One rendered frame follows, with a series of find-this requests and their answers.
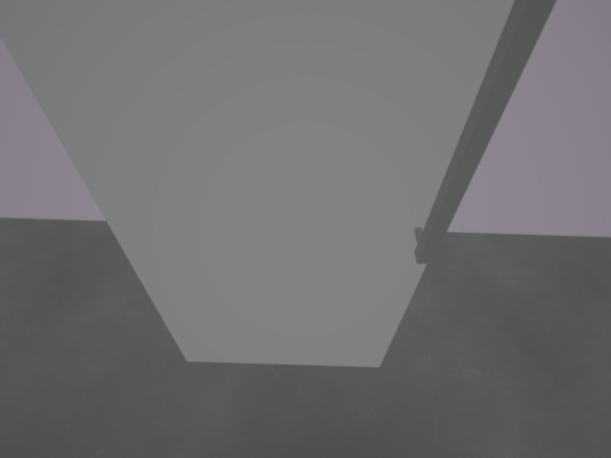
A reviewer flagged fridge door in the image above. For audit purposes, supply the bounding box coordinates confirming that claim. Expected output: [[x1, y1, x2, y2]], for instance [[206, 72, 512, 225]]
[[0, 0, 515, 367]]

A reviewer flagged handle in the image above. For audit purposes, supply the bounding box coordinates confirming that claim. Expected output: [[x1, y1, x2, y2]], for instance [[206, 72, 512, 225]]
[[414, 0, 557, 264]]

